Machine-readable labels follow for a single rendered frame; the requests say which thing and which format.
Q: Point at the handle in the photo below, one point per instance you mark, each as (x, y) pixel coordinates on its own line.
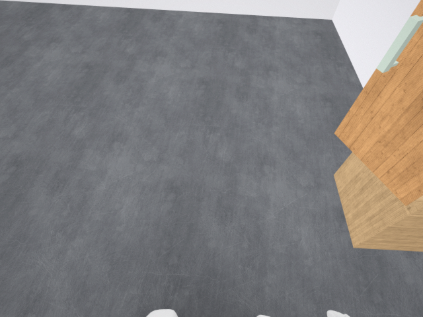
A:
(403, 38)

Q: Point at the cupboard door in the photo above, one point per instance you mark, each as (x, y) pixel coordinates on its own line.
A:
(384, 126)

